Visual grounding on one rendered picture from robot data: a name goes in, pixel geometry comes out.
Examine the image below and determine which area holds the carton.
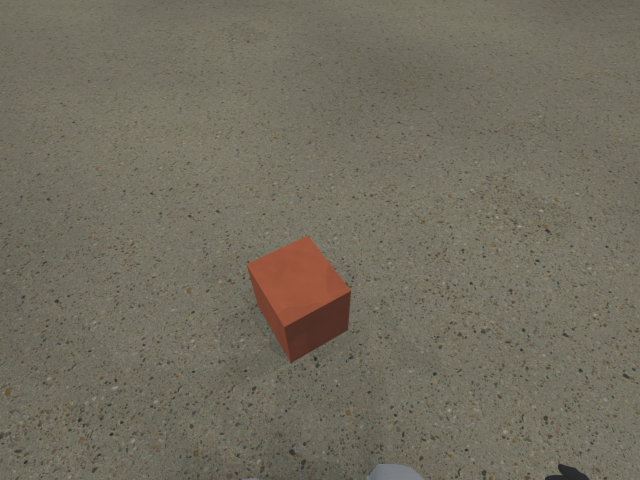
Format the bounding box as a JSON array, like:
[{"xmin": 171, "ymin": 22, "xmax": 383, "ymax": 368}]
[{"xmin": 246, "ymin": 236, "xmax": 351, "ymax": 363}]

